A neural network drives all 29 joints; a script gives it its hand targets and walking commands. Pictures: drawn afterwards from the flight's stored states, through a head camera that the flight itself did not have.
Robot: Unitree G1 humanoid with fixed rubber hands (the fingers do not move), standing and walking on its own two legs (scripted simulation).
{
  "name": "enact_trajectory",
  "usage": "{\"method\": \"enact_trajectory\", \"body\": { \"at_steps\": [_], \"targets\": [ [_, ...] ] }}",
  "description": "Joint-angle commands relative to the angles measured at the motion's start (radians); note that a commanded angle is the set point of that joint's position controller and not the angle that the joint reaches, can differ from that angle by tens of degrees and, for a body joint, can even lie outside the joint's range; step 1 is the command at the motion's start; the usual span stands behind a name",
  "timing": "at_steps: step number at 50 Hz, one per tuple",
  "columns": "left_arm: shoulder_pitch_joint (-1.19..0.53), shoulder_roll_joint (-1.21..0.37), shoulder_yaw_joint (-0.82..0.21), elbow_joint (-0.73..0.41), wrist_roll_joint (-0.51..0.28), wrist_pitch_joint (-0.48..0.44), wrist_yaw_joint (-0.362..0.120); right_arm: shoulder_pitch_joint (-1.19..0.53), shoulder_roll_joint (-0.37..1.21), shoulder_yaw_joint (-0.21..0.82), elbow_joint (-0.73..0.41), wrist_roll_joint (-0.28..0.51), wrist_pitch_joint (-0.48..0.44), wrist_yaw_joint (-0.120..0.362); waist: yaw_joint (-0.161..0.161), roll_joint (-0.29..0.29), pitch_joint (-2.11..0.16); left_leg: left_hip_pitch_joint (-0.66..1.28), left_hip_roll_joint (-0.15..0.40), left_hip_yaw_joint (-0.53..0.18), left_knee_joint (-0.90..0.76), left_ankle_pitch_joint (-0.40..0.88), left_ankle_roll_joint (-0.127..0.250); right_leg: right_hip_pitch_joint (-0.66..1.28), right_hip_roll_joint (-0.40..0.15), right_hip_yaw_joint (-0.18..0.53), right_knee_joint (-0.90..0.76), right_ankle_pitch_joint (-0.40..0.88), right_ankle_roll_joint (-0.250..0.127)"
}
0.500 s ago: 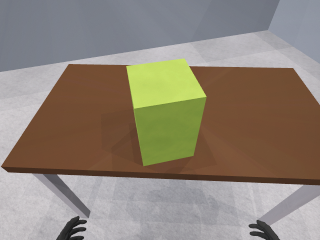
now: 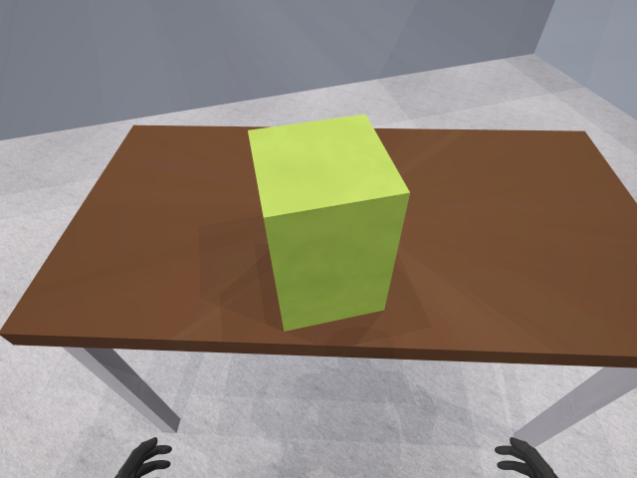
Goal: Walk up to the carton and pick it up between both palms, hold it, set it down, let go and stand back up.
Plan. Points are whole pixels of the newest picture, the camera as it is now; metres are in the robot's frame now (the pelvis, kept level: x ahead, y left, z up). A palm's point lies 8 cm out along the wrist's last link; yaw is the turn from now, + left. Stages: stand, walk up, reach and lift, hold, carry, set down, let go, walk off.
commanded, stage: stand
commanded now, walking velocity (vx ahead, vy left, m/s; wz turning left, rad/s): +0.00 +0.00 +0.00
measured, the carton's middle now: (322, 228) +0.44 +0.00 +0.05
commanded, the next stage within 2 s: none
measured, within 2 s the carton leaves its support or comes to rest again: neither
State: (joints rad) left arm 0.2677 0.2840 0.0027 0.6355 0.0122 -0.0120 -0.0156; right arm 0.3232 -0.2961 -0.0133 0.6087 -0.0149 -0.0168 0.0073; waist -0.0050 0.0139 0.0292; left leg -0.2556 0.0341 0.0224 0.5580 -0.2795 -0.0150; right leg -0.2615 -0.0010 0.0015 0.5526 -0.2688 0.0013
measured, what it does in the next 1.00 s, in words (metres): stands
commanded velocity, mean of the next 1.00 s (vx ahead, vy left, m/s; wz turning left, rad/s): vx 0.00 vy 0.00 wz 0.00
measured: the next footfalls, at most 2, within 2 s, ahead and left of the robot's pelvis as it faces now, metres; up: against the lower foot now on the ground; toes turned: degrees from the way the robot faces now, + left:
none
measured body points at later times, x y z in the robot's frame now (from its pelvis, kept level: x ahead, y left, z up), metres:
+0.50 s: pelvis +0.00 +0.00 +0.00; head +0.00 +0.00 +0.45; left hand +0.13 +0.26 -0.09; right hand +0.11 -0.27 -0.10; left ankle +0.01 +0.13 -0.73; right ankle +0.02 -0.12 -0.73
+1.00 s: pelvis +0.00 +0.00 +0.00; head +0.01 +0.00 +0.45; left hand +0.13 +0.26 -0.10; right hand +0.11 -0.27 -0.10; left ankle +0.01 +0.13 -0.73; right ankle +0.02 -0.12 -0.73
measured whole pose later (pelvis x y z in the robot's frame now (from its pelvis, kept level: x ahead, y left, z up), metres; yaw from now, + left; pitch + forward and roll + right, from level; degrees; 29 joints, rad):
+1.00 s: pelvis +0.00 +0.00 +0.00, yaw -1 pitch -1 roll +0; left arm 0.29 0.29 0.00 0.63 0.01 -0.01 -0.01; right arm 0.31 -0.30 -0.01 0.63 -0.01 -0.01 0.01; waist 0.00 0.01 0.03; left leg -0.25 0.04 0.04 0.55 -0.28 -0.01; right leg -0.26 0.00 0.02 0.55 -0.26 0.00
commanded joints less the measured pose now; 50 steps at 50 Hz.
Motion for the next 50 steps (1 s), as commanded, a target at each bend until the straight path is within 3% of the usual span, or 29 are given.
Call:
{"method": "enact_trajectory", "body": {
  "at_steps": [1, 10, 20, 50],
  "targets": [
    [0.001, 0.128, 0.037, -0.070, 0.000, -0.014, 0.004, 0.017, -0.123, -0.033, -0.062, 0.001, -0.013, -0.002, 0.003, -0.016, -0.026, 0.011, 0.067, -0.091, -0.096, 0.067, 0.048, -0.016, -0.086, 0.103, -0.102, 0.080, -0.037],
    [0.000, 0.128, 0.034, -0.069, 0.000, -0.012, 0.005, 0.005, -0.127, -0.033, -0.062, 0.002, -0.010, -0.003, 0.002, 0.003, -0.018, 0.011, 0.070, -0.089, -0.103, 0.073, 0.048, -0.017, -0.085, 0.104, -0.097, 0.098, -0.034],
    [-0.003, 0.129, 0.035, -0.073, -0.001, -0.011, 0.005, 0.002, -0.126, -0.031, -0.057, 0.002, -0.008, -0.004, 0.002, -0.021, -0.013, 0.003, 0.071, -0.091, -0.110, 0.045, 0.048, -0.015, -0.083, 0.106, -0.099, 0.076, -0.034],
    [0.015, 0.127, 0.032, -0.070, -0.001, -0.012, 0.009, -0.008, -0.124, -0.030, -0.036, 0.002, -0.005, -0.005, -0.002, -0.018, -0.029, 0.022, 0.072, -0.083, -0.114, 0.030, 0.050, -0.028, -0.082, 0.118, -0.103, 0.077, -0.033]
  ]
}}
